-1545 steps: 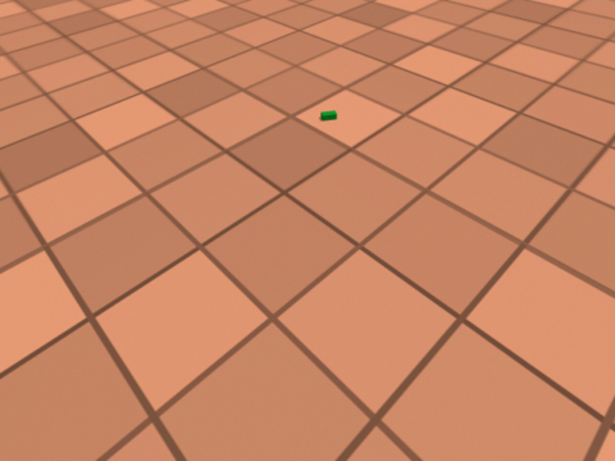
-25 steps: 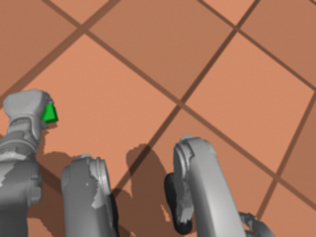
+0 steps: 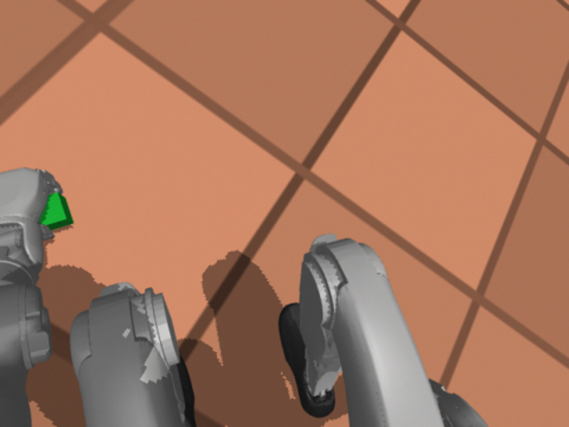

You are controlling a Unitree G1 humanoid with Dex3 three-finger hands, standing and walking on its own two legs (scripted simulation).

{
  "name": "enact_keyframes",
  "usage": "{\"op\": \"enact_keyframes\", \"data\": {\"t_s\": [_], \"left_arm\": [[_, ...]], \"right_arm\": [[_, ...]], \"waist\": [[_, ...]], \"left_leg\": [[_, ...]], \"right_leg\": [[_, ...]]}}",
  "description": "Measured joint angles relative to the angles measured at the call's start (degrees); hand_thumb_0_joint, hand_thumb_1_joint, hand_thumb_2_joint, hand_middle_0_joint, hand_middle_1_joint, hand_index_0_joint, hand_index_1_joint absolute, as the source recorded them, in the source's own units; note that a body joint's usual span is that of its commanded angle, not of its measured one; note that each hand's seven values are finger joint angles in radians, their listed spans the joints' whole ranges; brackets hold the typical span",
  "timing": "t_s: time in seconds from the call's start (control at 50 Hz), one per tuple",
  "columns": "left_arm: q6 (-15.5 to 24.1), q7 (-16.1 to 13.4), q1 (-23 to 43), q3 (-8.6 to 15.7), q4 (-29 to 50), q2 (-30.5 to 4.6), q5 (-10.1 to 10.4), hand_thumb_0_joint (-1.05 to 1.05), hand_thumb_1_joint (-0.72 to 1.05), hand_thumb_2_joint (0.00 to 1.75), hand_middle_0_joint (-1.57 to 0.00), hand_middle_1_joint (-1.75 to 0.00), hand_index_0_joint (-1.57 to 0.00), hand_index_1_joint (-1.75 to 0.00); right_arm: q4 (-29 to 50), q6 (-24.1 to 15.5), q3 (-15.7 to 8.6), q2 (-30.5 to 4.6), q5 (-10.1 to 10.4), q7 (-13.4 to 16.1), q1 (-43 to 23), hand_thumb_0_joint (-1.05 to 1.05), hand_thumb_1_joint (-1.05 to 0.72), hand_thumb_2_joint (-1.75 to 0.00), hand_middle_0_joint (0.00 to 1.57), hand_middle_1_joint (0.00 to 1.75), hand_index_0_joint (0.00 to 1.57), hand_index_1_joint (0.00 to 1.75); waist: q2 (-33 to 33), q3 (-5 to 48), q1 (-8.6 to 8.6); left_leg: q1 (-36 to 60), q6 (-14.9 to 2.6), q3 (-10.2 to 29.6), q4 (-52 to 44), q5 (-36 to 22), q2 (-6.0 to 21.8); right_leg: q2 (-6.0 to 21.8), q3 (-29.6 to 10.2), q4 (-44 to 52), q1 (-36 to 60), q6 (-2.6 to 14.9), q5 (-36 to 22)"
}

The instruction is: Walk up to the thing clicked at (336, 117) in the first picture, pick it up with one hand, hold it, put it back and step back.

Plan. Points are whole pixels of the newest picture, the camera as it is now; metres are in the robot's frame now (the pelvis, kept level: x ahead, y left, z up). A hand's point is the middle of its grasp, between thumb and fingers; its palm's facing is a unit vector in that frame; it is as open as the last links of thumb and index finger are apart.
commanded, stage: rest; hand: left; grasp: from above
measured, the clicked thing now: (33, 217) +0.44 +0.30 -0.24
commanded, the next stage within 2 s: open in 0.98 s
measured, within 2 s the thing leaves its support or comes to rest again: rests again in 0.60 s
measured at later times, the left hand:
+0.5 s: hand (37, 223) +0.43 +0.30 -0.24, palm faces -0.44 -0.16 -0.88, open 7.3 cm
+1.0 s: hand (46, 222) +0.44 +0.29 -0.25, palm faces -0.43 -0.17 -0.89, open 7.3 cm
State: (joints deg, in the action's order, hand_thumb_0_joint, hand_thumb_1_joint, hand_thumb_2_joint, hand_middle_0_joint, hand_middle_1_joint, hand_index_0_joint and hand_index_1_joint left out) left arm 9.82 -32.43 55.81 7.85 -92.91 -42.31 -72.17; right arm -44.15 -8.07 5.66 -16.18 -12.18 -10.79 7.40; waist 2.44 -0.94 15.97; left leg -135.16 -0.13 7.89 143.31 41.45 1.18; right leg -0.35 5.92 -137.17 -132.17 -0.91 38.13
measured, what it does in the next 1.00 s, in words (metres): stands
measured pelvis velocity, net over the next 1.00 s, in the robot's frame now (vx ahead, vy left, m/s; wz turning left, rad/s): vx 0.00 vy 0.01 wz -0.08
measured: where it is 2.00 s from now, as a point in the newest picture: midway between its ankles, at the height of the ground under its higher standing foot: (248, 403)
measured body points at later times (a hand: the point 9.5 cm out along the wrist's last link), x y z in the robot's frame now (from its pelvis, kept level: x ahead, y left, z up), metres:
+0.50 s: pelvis +0.00 +0.01 -0.01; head +0.26 +0.10 +0.34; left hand +0.45 +0.30 -0.19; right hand +0.05 -0.26 -0.09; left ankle +0.07 +0.12 -0.27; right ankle +0.10 -0.12 -0.27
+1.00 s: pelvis +0.00 +0.01 -0.01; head +0.27 +0.10 +0.33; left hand +0.45 +0.29 -0.20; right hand +0.04 -0.25 -0.08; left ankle +0.07 +0.12 -0.27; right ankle +0.10 -0.12 -0.27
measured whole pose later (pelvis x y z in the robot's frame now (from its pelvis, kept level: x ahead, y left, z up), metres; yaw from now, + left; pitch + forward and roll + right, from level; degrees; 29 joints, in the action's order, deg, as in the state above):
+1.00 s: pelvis +0.00 +0.01 -0.01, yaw -5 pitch +28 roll -13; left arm 12.3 -40.5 57.6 10.3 -103.2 -52.2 -72.8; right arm -42.2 -15.5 13.0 -19.0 -16.9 -17.7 4.6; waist 6.3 -7.5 20.1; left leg -134.8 -0.7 12.7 148.2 42.7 1.6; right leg -2.0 9.8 -137.9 -130.0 -2.4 37.1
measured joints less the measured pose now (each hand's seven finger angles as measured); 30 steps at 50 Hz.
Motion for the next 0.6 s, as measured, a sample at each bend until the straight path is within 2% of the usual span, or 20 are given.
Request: {"op": "enact_keyframes", "data": {"t_s": [0.12, 0.24, 0.38, 0.6], "left_arm": [[0.6, -0.7, 0.2, 1.7, -1.3, -1.5, 0.4, 0.00, 0.38, 0.11, -1.04, -0.10, -1.04, -0.10], [1.6, -1.8, 0.0, 3.0, -3.0, -3.3, -0.7, 0.00, 0.39, 0.10, -1.04, -0.10, -1.04, -0.10], [2.2, -3.6, -0.1, 3.1, -5.1, -5.4, -1.8, 0.00, 0.38, 0.11, -1.04, -0.10, -1.04, -0.10], [2.7, -5.4, 0.8, 2.9, -7.5, -7.7, -2.1, 0.00, 0.39, 0.10, -1.03, -0.11, -1.03, -0.11]], "right_arm": [[0.3, -0.6, 1.3, 0.1, -0.7, -1.0, -0.3, 0.00, -0.89, -0.89, 0.21, 0.30, 0.20, 0.30], [0.6, -1.4, 2.3, 0.0, -1.6, -1.9, -0.6, 0.00, -0.89, -0.89, 0.21, 0.30, 0.20, 0.30], [1.0, -2.7, 3.0, -1.0, -2.8, -3.0, -1.0, 0.00, -0.89, -0.89, 0.21, 0.30, 0.20, 0.30], [0.9, -4.9, 4.4, -1.9, -4.0, -4.9, -1.6, 0.00, -0.89, -0.89, 0.21, 0.30, 0.20, 0.30]], "waist": [[0.3, -1.2, 0.69], [1.3, -1.9, 1.59], [2.1, -2.7, 2.25], [3.2, -4.3, 3.25]], "left_leg": [[-0.2, -0.10, 0.9, 1.2, 0.6, 0.1], [-0.3, -0.04, 1.6, 2.4, 0.9, 0.0], [-0.5, -0.16, 2.4, 3.6, 0.9, -0.2], [-0.3, -0.20, 3.3, 4.4, 1.4, -0.2]], "right_leg": [[-0.3, 0.7, -0.5, 0.1, -0.25, 0.2], [-0.3, 1.3, -1.2, 0.3, -0.34, 0.3], [-0.4, 1.9, -1.7, 0.6, -0.60, 0.2], [-0.7, 2.7, -1.7, 1.3, -0.91, 0.3]]}}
